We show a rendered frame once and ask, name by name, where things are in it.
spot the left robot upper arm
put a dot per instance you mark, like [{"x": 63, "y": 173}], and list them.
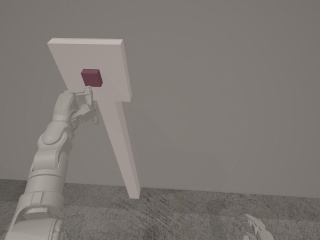
[{"x": 38, "y": 229}]

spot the left robot forearm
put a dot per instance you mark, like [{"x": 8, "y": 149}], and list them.
[{"x": 43, "y": 195}]

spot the panel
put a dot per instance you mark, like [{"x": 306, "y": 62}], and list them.
[{"x": 72, "y": 55}]

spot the right robot hand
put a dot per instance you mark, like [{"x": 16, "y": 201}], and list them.
[{"x": 258, "y": 228}]

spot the button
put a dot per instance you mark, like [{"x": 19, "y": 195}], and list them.
[{"x": 92, "y": 77}]

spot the left robot hand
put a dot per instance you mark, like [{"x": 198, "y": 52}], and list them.
[{"x": 67, "y": 110}]

